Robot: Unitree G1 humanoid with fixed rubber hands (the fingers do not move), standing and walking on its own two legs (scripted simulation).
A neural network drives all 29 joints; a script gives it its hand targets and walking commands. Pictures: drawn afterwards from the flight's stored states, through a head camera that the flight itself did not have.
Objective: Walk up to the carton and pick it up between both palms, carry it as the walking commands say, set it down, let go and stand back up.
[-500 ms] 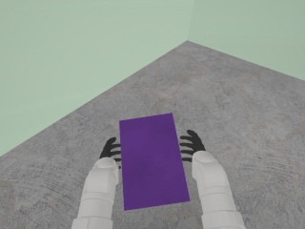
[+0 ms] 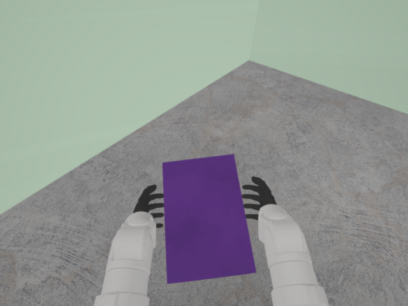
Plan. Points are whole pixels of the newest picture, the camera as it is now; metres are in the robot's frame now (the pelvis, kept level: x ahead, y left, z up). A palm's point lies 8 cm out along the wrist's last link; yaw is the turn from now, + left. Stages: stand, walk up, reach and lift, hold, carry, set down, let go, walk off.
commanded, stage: carry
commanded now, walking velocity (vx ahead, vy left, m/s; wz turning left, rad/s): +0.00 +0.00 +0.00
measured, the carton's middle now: (205, 222) +0.35 -0.01 -0.06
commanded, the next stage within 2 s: hold in 0.38 s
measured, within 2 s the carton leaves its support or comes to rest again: neither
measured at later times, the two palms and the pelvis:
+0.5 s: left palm (146, 221) +0.29 +0.12 +0.05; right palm (274, 214) +0.30 -0.14 +0.05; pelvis +0.00 -0.01 +0.00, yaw +10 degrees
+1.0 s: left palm (164, 217) +0.29 +0.08 +0.06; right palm (288, 202) +0.33 -0.17 +0.06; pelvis +0.00 -0.07 +0.00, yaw +17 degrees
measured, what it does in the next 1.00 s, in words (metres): shifts its weight, turning left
